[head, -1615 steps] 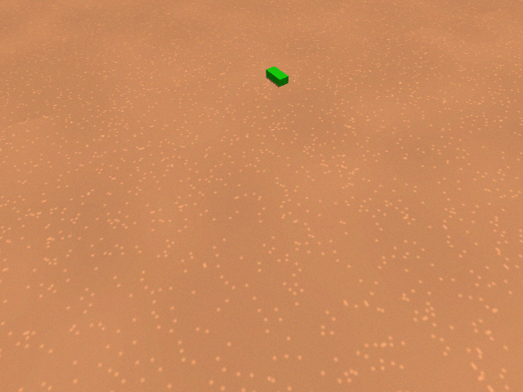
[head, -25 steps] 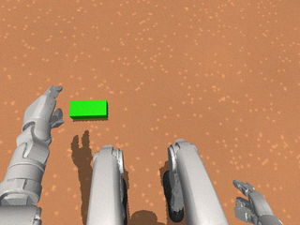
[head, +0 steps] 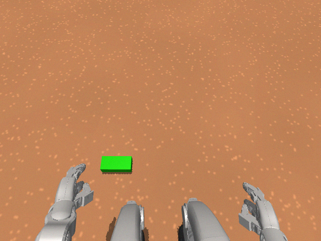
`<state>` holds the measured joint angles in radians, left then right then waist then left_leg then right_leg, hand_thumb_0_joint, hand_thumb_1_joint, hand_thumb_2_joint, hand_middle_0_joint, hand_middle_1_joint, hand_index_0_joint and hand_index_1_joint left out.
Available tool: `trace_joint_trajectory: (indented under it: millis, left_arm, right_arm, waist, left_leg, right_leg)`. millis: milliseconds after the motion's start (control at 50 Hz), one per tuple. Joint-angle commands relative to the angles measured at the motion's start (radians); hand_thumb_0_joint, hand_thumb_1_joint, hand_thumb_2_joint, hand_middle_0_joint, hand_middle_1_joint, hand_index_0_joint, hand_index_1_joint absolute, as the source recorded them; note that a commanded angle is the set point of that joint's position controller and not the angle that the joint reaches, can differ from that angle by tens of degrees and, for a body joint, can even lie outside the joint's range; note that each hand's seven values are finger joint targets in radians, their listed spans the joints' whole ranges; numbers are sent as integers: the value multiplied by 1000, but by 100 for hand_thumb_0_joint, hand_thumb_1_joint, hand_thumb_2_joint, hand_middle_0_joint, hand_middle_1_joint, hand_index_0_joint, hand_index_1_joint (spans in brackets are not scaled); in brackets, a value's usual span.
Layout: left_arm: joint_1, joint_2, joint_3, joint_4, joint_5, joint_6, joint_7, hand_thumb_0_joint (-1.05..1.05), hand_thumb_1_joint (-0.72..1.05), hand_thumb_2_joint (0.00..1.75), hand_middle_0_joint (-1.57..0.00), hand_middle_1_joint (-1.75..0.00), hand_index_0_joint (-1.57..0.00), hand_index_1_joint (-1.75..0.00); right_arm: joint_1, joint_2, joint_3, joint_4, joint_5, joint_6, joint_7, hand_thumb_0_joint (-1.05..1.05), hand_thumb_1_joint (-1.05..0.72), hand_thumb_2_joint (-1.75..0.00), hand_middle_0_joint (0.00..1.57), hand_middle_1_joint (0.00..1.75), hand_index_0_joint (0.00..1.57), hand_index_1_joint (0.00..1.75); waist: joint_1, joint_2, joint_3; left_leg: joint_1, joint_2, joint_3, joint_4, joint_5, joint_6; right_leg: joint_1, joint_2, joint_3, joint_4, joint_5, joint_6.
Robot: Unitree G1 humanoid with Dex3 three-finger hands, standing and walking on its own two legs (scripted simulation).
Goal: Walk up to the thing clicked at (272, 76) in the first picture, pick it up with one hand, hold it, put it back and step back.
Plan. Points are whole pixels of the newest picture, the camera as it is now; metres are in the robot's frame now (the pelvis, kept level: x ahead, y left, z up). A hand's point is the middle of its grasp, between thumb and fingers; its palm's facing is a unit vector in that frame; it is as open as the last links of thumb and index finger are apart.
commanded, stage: home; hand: left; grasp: from above
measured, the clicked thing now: (116, 164) +0.50 +0.22 -0.62
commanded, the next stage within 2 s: none
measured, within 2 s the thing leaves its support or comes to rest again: neither
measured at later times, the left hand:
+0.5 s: hand (73, 209) +0.20 +0.19 +0.03, palm faces +0.08 -0.97 -0.21, open 7.4 cm
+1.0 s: hand (74, 207) +0.20 +0.18 +0.03, palm faces +0.07 -0.98 -0.20, open 7.4 cm
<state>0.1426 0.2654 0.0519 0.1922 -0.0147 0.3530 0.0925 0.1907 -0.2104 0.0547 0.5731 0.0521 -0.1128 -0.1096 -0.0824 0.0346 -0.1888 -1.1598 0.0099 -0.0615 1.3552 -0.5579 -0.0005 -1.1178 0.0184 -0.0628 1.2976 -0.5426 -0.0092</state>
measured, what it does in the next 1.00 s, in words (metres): rises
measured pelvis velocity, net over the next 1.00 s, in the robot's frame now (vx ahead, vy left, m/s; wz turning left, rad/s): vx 0.04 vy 0.00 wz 0.02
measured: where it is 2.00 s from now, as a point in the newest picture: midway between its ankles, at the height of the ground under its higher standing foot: outside the picture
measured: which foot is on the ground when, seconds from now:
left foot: down 0.00-1.00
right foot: down 0.00-1.00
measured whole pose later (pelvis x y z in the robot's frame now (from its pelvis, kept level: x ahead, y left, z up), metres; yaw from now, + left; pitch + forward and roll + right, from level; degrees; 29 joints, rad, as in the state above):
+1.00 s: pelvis +0.04 +0.00 +0.07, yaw +1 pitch +10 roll -2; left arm 0.50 0.22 0.03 -0.12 -0.05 0.44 0.03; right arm 0.31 -0.22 0.04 0.54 0.01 -0.22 -0.18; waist -0.05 0.04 -0.17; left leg -0.68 0.01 -0.05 1.00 -0.49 0.00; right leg -0.63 0.01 -0.05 0.94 -0.48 0.00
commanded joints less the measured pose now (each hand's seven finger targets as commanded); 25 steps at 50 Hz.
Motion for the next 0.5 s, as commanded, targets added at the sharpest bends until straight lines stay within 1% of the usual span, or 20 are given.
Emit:
trace_joint_trajectory:
  millis: [0,20,60,80,120,140,160,180,220,260,280,340,360,420,440,460,480]
  left_arm:
    - [14,103,65,-254,-44,-11,3,0,90,90,-20,-30,-20,-30]
    - [51,88,58,-272,-48,-5,1,0,90,90,-20,-30,-20,-30]
    - [122,83,63,-304,-56,8,-3,0,90,90,-20,-30,-20,-30]
    - [142,78,59,-339,-59,11,-6,0,90,90,-20,-30,-20,-30]
    - [204,70,49,-385,-60,22,-10,0,90,90,-20,-30,-20,-30]
    - [225,72,54,-403,-58,25,-12,0,90,90,-20,-30,-20,-30]
    - [261,62,42,-422,-57,29,-15,0,90,90,-20,-30,-20,-30]
    - [289,58,46,-447,-57,30,-17,0,90,90,-20,-30,-20,-30]
    - [333,51,39,-473,-53,38,-25,0,90,90,-20,-30,-20,-30]
    - [343,48,28,-487,-52,44,-34,0,90,90,-20,-30,-20,-30]
    - [351,47,30,-495,-51,46,-38,0,90,90,-20,-30,-20,-30]
    - [357,51,28,-513,-49,50,-53,0,90,90,-20,-30,-20,-30]
    - [364,50,25,-505,-47,53,-55,0,90,90,-20,-30,-20,-30]
    - [334,51,23,-490,-42,51,-64,0,90,90,-20,-30,-20,-30]
    - [327,58,35,-489,-44,50,-66,0,90,90,-20,-30,-20,-30]
    - [317,58,30,-488,-41,49,-68,0,90,90,-20,-30,-20,-30]
    - [312,62,35,-496,-39,45,-69,0,90,90,-20,-30,-20,-30]
  right_arm:
    - [17,-135,-53,-145,-2,-67,-47,0,-90,-90,20,30,20,30]
    - [26,-132,-51,-151,-5,-72,-53,0,-90,-90,20,30,20,30]
    - [41,-132,-51,-167,-8,-78,-63,0,-90,-90,20,30,20,30]
    - [48,-126,-51,-173,-9,-83,-67,0,-90,-90,20,30,20,30]
    - [61,-123,-52,-187,-12,-91,-76,0,-90,-90,20,30,20,30]
    - [62,-121,-53,-190,-15,-97,-78,0,-90,-90,20,30,20,30]
    - [61,-117,-50,-195,-17,-102,-81,0,-90,-90,20,30,20,30]
    - [64,-115,-53,-199,-20,-107,-83,0,-90,-90,20,30,20,30]
    - [66,-116,-56,-209,-24,-115,-86,0,-90,-90,20,30,20,30]
    - [63,-118,-57,-214,-27,-121,-87,0,-90,-90,20,30,20,30]
    - [64,-120,-59,-217,-27,-125,-89,0,-90,-90,20,30,20,30]
    - [59,-127,-63,-219,-32,-138,-89,0,-90,-90,20,30,20,30]
    - [57,-129,-65,-219,-33,-142,-90,0,-90,-90,20,30,20,30]
    - [54,-132,-64,-216,-37,-155,-89,0,-90,-90,20,30,20,30]
    - [50,-133,-65,-217,-39,-158,-90,0,-90,-90,20,30,20,30]
    - [49,-134,-64,-215,-40,-161,-90,0,-90,-90,20,30,20,30]
    - [48,-134,-66,-216,-41,-165,-88,0,-90,-90,20,30,20,30]
  waist:
    - [-1,46,-235]
    - [-3,50,-222]
    - [9,41,-200]
    - [11,51,-193]
    - [15,49,-172]
    - [19,51,-153]
    - [22,50,-140]
    - [25,49,-143]
    - [25,43,-125]
    - [24,26,-84]
    - [19,18,-78]
    - [23,8,-49]
    - [19,-3,-42]
    - [17,-26,-13]
    - [26,-22,-9]
    - [23,-20,-17]
    - [27,-8,-19]
  left_leg:
    - [343,-10,-10,-310,163,24]
    - [371,-9,-13,-336,187,21]
    - [423,-9,-9,-375,227,20]
    - [444,-11,-3,-391,254,19]
    - [482,-14,2,-423,280,20]
    - [495,-13,5,-440,285,18]
    - [506,-13,2,-451,300,18]
    - [519,-13,3,-460,318,17]
    - [546,-10,0,-475,358,15]
    - [554,-11,3,-489,346,19]
    - [564,-9,1,-497,349,19]
    - [570,-9,3,-510,344,20]
    - [576,-9,3,-511,346,20]
    - [558,-14,4,-510,310,24]
    - [555,-16,11,-505,301,25]
    - [562,-17,13,-506,294,26]
    - [557,-18,12,-508,289,24]
  right_leg:
    - [309,11,31,-314,179,-7]
    - [336,12,27,-331,196,-8]
    - [385,13,21,-370,229,-7]
    - [411,14,20,-390,251,-7]
    - [452,14,18,-431,276,-5]
    - [464,15,14,-443,276,-6]
    - [477,16,11,-454,290,-6]
    - [490,18,10,-460,302,-7]
    - [503,21,2,-468,327,-9]
    - [507,21,-3,-489,320,-5]
    - [510,22,-6,-491,319,-5]
    - [513,21,-11,-504,309,-1]
    - [509,21,-11,-505,311,-2]
    - [508,13,-4,-516,285,3]
    - [513,9,1,-521,283,7]
    - [513,8,2,-521,279,8]
    - [514,7,2,-519,274,7]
